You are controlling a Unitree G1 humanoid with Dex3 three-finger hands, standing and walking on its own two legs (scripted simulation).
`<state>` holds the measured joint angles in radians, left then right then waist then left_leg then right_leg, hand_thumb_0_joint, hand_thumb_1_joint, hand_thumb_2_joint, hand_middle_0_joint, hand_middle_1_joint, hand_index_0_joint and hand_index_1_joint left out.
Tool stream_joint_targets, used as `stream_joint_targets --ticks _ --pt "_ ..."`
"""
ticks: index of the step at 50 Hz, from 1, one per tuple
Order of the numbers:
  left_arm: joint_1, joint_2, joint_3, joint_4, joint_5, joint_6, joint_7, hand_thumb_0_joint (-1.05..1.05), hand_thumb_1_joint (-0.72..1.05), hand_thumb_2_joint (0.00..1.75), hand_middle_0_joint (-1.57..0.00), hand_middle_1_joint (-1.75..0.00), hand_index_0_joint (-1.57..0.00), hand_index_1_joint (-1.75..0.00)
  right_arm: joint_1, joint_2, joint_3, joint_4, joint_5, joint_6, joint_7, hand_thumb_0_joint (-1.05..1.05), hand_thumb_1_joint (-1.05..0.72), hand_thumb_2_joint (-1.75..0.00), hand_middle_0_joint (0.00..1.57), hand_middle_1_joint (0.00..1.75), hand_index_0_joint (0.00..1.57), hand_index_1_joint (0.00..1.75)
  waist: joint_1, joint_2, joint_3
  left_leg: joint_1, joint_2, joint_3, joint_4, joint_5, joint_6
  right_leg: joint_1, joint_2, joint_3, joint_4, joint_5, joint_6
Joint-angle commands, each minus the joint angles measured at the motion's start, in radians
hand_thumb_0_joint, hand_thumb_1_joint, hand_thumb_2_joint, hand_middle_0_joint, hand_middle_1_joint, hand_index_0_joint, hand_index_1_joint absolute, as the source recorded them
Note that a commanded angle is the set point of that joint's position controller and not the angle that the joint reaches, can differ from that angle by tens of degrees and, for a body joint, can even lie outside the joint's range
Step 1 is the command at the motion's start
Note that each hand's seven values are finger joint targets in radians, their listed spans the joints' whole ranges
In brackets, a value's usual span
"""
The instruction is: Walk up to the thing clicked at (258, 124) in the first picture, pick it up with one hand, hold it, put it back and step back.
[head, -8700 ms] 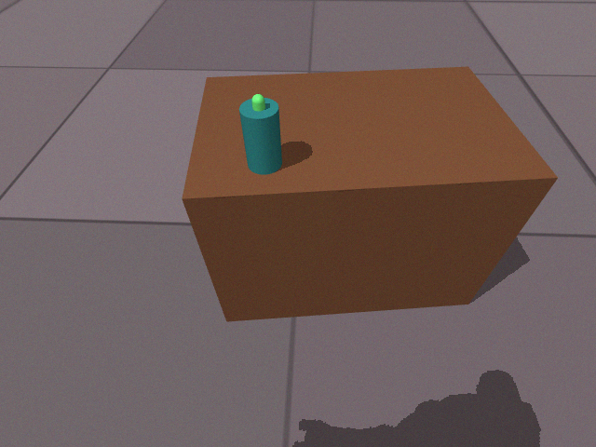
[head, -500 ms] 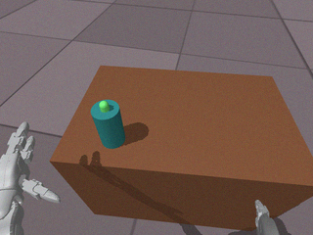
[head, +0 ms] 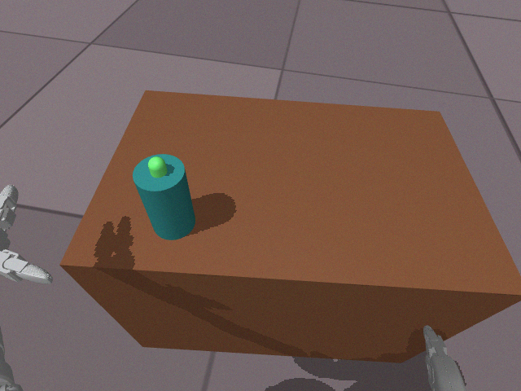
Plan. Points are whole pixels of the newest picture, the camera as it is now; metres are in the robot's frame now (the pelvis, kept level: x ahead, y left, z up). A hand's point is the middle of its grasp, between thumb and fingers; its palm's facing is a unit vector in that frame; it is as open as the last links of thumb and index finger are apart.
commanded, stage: go down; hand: left
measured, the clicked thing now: (166, 194) +0.46 +0.21 -0.01
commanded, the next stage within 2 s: none
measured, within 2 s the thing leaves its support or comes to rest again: neither
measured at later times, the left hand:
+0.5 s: hand (19, 207) +0.35 +0.38 +0.08, palm faces +0.23 -0.97 +0.00, open 17.6 cm
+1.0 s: hand (14, 197) +0.37 +0.39 +0.08, palm faces +0.24 -0.97 +0.01, open 17.6 cm
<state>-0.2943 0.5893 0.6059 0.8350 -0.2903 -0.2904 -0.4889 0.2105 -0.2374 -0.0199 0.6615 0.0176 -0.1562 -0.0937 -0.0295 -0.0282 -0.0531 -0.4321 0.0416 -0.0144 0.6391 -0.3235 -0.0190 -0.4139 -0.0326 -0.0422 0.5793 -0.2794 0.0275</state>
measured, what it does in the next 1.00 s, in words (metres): stands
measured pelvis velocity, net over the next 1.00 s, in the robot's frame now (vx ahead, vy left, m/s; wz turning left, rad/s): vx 0.00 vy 0.01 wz -0.01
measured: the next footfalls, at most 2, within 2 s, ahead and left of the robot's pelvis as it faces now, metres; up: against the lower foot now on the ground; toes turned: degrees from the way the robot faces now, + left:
none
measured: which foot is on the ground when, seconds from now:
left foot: down 0.00-1.00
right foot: down 0.00-1.00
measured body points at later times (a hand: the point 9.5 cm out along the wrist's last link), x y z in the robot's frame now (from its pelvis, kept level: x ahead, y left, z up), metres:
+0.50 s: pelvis +0.00 +0.00 -0.01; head +0.06 +0.03 +0.43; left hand +0.33 +0.43 +0.09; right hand +0.16 -0.26 -0.08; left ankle +0.00 +0.13 -0.73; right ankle +0.00 -0.14 -0.73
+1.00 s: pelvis +0.00 +0.01 -0.03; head +0.08 +0.04 +0.41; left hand +0.35 +0.44 +0.08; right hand +0.15 -0.25 -0.09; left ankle +0.00 +0.13 -0.73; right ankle +0.00 -0.14 -0.73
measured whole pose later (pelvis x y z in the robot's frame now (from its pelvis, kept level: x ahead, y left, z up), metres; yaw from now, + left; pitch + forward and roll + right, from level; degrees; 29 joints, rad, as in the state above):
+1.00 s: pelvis +0.00 +0.01 -0.03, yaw +0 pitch +15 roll -3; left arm -0.51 0.80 0.71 1.02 -0.24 -0.22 -0.58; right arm 0.28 -0.25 0.03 0.50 0.00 -0.20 -0.10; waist -0.08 -0.02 -0.12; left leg -0.71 0.06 -0.04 0.88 -0.43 -0.02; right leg -0.67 -0.02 -0.05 0.79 -0.37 0.03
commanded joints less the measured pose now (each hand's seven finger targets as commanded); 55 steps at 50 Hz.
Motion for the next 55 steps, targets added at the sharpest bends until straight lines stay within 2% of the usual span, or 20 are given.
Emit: stream_joint_targets --ticks 1,5,10,13,15,16,18,20,26,31,34,36,38,41,44,46,49,50,51,55 --pt "-0.333 0.404 0.085 -0.21 -0.015 -0.062 -0.015 0.0 -0.57 0.06 -0.06 -0.04 -0.06 -0.04 -0.049 -0.131 -0.03 -0.114 -0.005 -0.051 -0.006 0.0 0.53 -0.06 0.05 0.05 0.05 0.05 0.01 0.196 -0.288 0.132 -0.033 0.005 -0.054 0.325 0.014 0.06 0.025 -0.006 -0.025 0.243 -0.042" --pt "-0.323 0.415 0.087 -0.114 -0.007 -0.048 -0.025 0.0 -0.58 0.07 -0.05 -0.04 -0.05 -0.05 -0.034 -0.168 -0.052 -0.133 -0.007 -0.055 -0.015 0.0 0.52 -0.06 0.05 0.05 0.05 0.05 -0.017 0.147 -0.286 0.111 -0.031 0.0 -0.039 0.282 0.021 0.026 0.027 -0.005 -0.014 0.214 -0.04" --pt "-0.347 0.449 0.09 -0.088 0.004 -0.041 -0.04 0.0 -0.61 0.05 -0.06 -0.05 -0.06 -0.05 -0.041 -0.185 -0.057 -0.203 -0.007 -0.067 -0.024 0.0 0.53 -0.05 0.05 0.05 0.05 0.05 -0.022 0.131 -0.316 0.095 -0.037 0.002 -0.019 0.25 0.025 0.02 0.025 -0.003 -0.001 0.2 -0.036" --pt "-0.381 0.464 0.102 -0.079 -0.006 -0.041 -0.059 0.0 -0.59 0.07 -0.05 -0.05 -0.05 -0.05 -0.008 -0.14 -0.018 -0.157 -0.008 -0.069 -0.02 0.0 0.53 -0.05 0.05 0.05 0.05 0.05 -0.014 0.163 -0.312 0.073 -0.033 -0.004 0.001 0.264 0.022 -0.017 0.029 -0.008 0.019 0.193 -0.038" --pt "-0.392 0.52 0.125 -0.111 0.001 -0.038 -0.059 0.0 -0.6 0.06 -0.06 -0.05 -0.06 -0.05 -0.036 -0.177 -0.045 -0.219 -0.007 -0.077 -0.027 0.0 0.53 -0.06 0.05 0.05 0.05 0.05 -0.012 0.182 -0.374 0.098 -0.037 0.002 0.017 0.3 0.024 0.004 0.025 -0.003 0.027 0.227 -0.038" --pt "-0.338 0.47 0.095 -0.021 0.008 -0.022 -0.062 0.0 -0.59 0.07 -0.06 -0.04 -0.05 -0.05 -0.013 -0.18 -0.043 -0.208 -0.01 -0.073 -0.026 0.0 0.53 -0.06 0.05 0.05 0.05 0.05 -0.022 0.156 -0.338 0.083 -0.031 -0.005 0.018 0.306 0.022 -0.022 0.029 -0.008 0.034 0.219 -0.04" --pt "-0.436 0.512 0.118 -0.135 0.006 -0.033 -0.061 0.0 -0.59 0.07 -0.06 -0.05 -0.05 -0.05 -0.015 -0.131 0.001 -0.214 -0.01 -0.076 -0.018 0.0 0.53 -0.05 0.05 0.05 0.05 0.05 -0.006 0.209 -0.353 0.081 -0.034 -0.002 0.028 0.305 0.018 -0.034 0.028 -0.006 0.041 0.212 -0.04" --pt "-0.389 0.524 0.127 -0.087 0.007 -0.023 -0.062 0.0 -0.58 0.07 -0.05 -0.04 -0.05 -0.05 0.011 -0.181 -0.044 -0.209 -0.01 -0.075 -0.025 0.0 0.53 -0.06 0.05 0.05 0.05 0.05 -0.017 0.187 -0.363 0.085 -0.029 -0.007 0.036 0.323 0.019 -0.036 0.032 -0.011 0.05 0.219 -0.041" --pt "-0.41 0.516 0.116 -0.075 0.016 -0.011 -0.069 0.0 -0.57 0.07 -0.05 -0.04 -0.05 -0.05 0.019 -0.156 -0.017 -0.242 -0.012 -0.081 -0.023 0.0 0.53 -0.06 0.05 0.05 0.05 0.05 -0.019 0.191 -0.36 0.064 -0.024 -0.012 0.058 0.339 0.018 -0.066 0.034 -0.014 0.072 0.216 -0.041" --pt "-0.456 0.575 0.143 -0.1 0.02 -0.007 -0.072 0.0 -0.57 0.07 -0.06 -0.04 -0.05 -0.05 0.017 -0.167 -0.024 -0.272 -0.011 -0.086 -0.024 0.0 0.52 -0.06 0.05 0.05 0.05 0.05 -0.021 0.217 -0.386 0.056 -0.03 -0.007 0.082 0.336 0.02 -0.078 0.031 -0.006 0.092 0.219 -0.041" --pt "-0.431 0.521 0.113 -0.035 0.018 0.006 -0.083 0.0 -0.57 0.07 -0.06 -0.03 -0.05 -0.04 0.046 -0.163 -0.014 -0.256 -0.011 -0.09 -0.02 0.0 0.52 -0.06 0.05 0.05 0.05 0.05 -0.028 0.205 -0.346 0.039 -0.017 -0.019 0.081 0.324 0.016 -0.121 0.041 -0.017 0.102 0.179 -0.043" --pt "-0.455 0.566 0.141 -0.048 0.014 0.0 -0.081 0.0 -0.6 0.06 -0.06 -0.03 -0.05 -0.05 0.03 -0.194 -0.044 -0.284 -0.012 -0.094 -0.027 0.0 0.52 -0.06 0.05 0.05 0.05 0.05 -0.037 0.206 -0.378 0.042 -0.02 -0.017 0.093 0.303 0.019 -0.122 0.039 -0.015 0.105 0.172 -0.041" --pt "-0.476 0.599 0.153 -0.08 0.023 -0.002 -0.078 0.0 -0.58 0.06 -0.06 -0.04 -0.05 -0.04 0.038 -0.177 -0.026 -0.309 -0.013 -0.096 -0.024 0.0 0.53 -0.06 0.05 0.05 0.05 0.05 -0.028 0.213 -0.394 0.031 -0.026 -0.013 0.097 0.282 0.02 -0.108 0.035 -0.011 0.112 0.175 -0.043" --pt "-0.451 0.564 0.131 -0.004 0.021 0.012 -0.089 0.0 -0.57 0.06 -0.06 -0.03 -0.05 -0.04 0.05 -0.182 -0.025 -0.302 -0.013 -0.096 -0.024 0.0 0.53 -0.06 0.05 0.05 0.05 0.05 -0.036 0.193 -0.366 0.0 -0.026 -0.013 0.112 0.281 0.021 -0.135 0.037 -0.011 0.122 0.166 -0.042" --pt "-0.504 0.63 0.164 -0.055 0.028 0.006 -0.086 0.0 -0.56 0.06 -0.06 -0.03 -0.05 -0.04 0.045 -0.167 -0.009 -0.304 -0.015 -0.094 -0.021 0.0 0.52 -0.06 0.05 0.05 0.05 0.05 -0.017 0.231 -0.411 0.011 -0.022 -0.022 0.127 0.304 0.016 -0.141 0.038 -0.014 0.137 0.162 -0.044" --pt "-0.499 0.598 0.14 -0.017 0.029 0.011 -0.093 0.0 -0.57 0.06 -0.06 -0.03 -0.05 -0.04 0.07 -0.171 -0.018 -0.297 -0.015 -0.095 -0.022 0.0 0.53 -0.06 0.05 0.05 0.05 0.05 -0.037 0.236 -0.381 0.009 -0.018 -0.022 0.132 0.308 0.014 -0.168 0.041 -0.016 0.145 0.159 -0.045" --pt "-0.523 0.659 0.179 -0.038 0.029 0.011 -0.087 0.0 -0.58 0.06 -0.06 -0.03 -0.05 -0.04 0.056 -0.2 -0.032 -0.318 -0.019 -0.093 -0.025 0.0 0.52 -0.06 0.05 0.05 0.05 0.05 -0.028 0.241 -0.437 0.026 -0.017 -0.026 0.152 0.347 0.014 -0.163 0.04 -0.017 0.157 0.18 -0.045" --pt "-0.531 0.661 0.179 -0.054 0.032 0.013 -0.091 0.0 -0.56 0.07 -0.06 -0.03 -0.05 -0.04 0.059 -0.165 -0.001 -0.321 -0.018 -0.093 -0.023 0.0 0.53 -0.06 0.05 0.05 0.05 0.05 -0.024 0.243 -0.458 0.027 -0.02 -0.02 0.16 0.37 0.019 -0.14 0.037 -0.014 0.159 0.213 -0.043" --pt "-0.493 0.624 0.152 0.019 0.037 0.024 -0.095 0.0 -0.57 0.06 -0.06 -0.03 -0.05 -0.04 0.059 -0.19 -0.02 -0.338 -0.017 -0.093 -0.025 0.0 0.53 -0.06 0.05 0.05 0.05 0.05 -0.038 0.222 -0.427 0.011 -0.021 -0.019 0.157 0.348 0.019 -0.148 0.039 -0.013 0.158 0.196 -0.042" --pt "-0.527 0.662 0.174 -0.005 0.039 0.024 -0.094 0.0 -0.56 0.07 -0.06 -0.03 -0.05 -0.04 0.074 -0.193 -0.027 -0.329 -0.02 -0.086 -0.026 0.0 0.53 -0.06 0.05 0.05 0.05 0.05 -0.032 0.246 -0.442 0.019 -0.015 -0.029 0.168 0.38 0.013 -0.174 0.041 -0.02 0.17 0.197 -0.045"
